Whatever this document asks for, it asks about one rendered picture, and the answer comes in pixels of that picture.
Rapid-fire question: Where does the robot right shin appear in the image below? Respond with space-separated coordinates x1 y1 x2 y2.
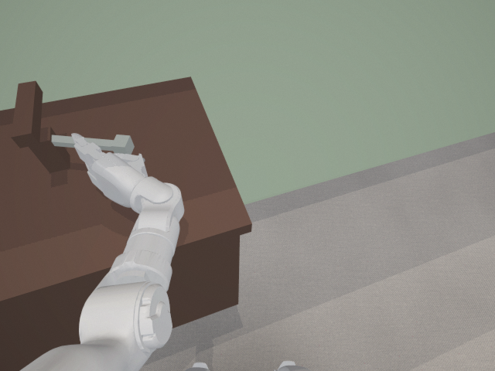
278 361 295 369

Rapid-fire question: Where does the robot left upper arm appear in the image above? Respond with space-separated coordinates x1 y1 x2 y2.
20 281 172 371

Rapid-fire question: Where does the robot left forearm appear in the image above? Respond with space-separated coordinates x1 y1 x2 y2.
79 176 184 336

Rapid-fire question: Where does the left robot hand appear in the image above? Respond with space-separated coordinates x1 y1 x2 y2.
71 133 148 208

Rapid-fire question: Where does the tap lever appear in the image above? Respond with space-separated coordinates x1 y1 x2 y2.
52 134 135 155

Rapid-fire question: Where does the robot left shin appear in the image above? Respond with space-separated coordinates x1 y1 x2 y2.
192 362 208 369

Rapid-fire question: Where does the robot shin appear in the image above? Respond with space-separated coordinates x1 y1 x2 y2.
192 362 208 369
278 361 295 369

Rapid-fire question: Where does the counter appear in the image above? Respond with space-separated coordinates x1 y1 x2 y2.
0 77 252 371

